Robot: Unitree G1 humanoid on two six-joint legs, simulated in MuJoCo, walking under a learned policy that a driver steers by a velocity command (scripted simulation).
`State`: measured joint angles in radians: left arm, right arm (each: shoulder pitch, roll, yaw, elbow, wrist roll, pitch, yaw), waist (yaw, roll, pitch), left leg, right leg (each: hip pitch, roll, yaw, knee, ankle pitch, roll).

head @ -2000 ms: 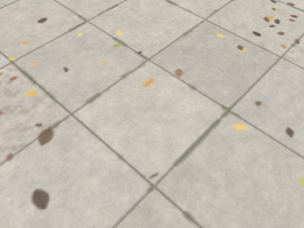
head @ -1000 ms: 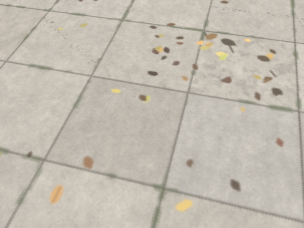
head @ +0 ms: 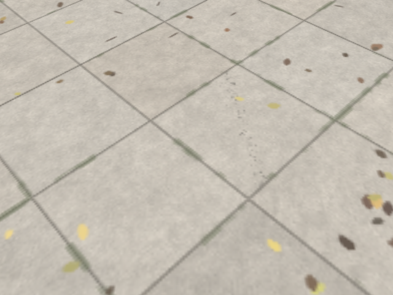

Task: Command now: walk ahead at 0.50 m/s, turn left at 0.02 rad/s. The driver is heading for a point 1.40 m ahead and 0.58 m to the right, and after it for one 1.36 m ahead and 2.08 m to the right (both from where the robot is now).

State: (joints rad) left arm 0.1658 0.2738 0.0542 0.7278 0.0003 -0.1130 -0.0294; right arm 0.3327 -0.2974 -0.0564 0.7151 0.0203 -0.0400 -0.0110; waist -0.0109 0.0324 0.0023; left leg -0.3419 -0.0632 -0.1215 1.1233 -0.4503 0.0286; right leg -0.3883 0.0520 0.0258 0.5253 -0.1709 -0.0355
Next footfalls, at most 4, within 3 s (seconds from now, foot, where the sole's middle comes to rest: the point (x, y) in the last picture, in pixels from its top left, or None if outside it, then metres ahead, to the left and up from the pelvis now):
0.34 left None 0.32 0.12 -0.77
0.82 right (279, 288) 0.51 -0.23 -0.77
1.34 left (267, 199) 0.86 -0.23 -0.77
1.82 right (360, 192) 0.88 -0.61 -0.77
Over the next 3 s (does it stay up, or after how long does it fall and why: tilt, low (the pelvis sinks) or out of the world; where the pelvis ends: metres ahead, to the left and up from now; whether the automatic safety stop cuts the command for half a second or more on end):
stays up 1.41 -0.73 0.00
